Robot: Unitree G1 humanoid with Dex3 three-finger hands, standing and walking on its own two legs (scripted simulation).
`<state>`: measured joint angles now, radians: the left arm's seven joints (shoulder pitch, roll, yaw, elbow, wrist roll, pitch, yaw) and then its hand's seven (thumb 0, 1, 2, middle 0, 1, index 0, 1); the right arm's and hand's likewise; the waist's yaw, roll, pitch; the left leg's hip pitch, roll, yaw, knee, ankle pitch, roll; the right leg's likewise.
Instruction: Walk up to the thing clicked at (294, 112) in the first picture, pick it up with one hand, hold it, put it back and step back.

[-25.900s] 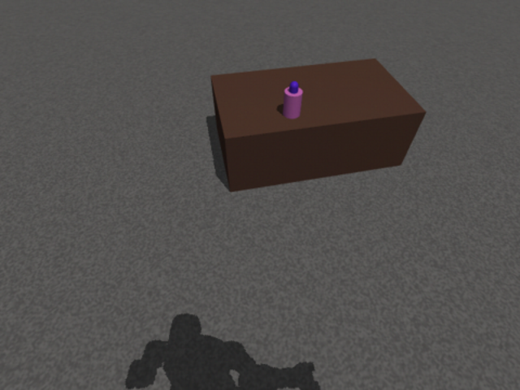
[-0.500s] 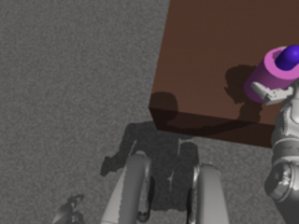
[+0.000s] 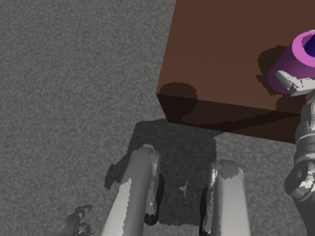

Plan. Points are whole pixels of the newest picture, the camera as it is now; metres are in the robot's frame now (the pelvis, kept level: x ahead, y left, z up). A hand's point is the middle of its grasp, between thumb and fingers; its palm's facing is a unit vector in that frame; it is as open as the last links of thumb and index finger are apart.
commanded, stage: lower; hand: right
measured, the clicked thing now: (304, 59) +0.52 -0.24 -0.01
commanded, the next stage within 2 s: loosen in 0.08 s
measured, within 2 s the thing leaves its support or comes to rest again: rests again in 0.20 s
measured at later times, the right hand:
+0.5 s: hand (301, 64) +0.52 -0.25 -0.03, palm faces +0.31 +0.95 -0.03, open 11.5 cm
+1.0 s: hand (309, 60) +0.52 -0.26 -0.01, palm faces +0.29 +0.96 -0.01, open 13.1 cm
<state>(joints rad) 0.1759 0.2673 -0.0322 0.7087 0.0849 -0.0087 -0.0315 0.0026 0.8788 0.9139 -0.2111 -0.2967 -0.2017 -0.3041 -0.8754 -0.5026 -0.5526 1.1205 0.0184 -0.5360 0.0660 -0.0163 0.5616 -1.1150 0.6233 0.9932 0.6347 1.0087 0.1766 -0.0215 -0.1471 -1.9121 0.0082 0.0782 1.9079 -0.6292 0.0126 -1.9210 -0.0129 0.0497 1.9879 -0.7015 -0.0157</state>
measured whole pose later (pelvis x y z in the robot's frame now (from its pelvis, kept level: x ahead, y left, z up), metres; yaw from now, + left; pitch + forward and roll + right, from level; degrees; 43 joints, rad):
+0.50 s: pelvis -0.01 +0.00 -0.02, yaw +0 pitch +36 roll +5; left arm 0.20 0.28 -0.04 0.70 0.07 0.01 -0.02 0.00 0.93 0.88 -0.21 -0.30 -0.22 -0.29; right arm -0.91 -0.53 -0.56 1.10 0.01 -0.47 0.06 -0.02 0.52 -0.84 0.73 0.81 0.74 0.82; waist 0.18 -0.03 -0.14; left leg -1.99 0.01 0.08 1.98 -0.63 0.02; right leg -1.99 -0.01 0.05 2.06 -0.70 -0.01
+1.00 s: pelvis -0.01 +0.00 -0.03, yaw -1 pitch +36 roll +4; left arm 0.19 0.29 -0.05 0.65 0.06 0.03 -0.03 0.00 0.90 0.90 -0.21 -0.30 -0.21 -0.30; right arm -0.97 -0.54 -0.51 1.13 0.04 -0.49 0.09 -0.01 0.37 -0.38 0.59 0.49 0.59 0.50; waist 0.16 -0.01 -0.16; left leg -2.00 0.02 0.07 1.99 -0.62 0.02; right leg -2.01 0.00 0.05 2.06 -0.68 -0.01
